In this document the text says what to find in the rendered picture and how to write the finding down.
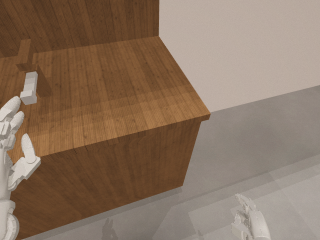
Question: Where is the left robot hand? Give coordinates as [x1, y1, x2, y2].
[0, 96, 41, 200]

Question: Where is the tap lever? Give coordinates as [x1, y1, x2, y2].
[20, 71, 38, 105]

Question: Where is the counter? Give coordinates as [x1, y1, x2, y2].
[0, 0, 211, 240]

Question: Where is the robot left forearm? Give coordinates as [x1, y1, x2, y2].
[0, 199, 20, 240]

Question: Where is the right robot hand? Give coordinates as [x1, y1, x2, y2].
[231, 193, 271, 240]

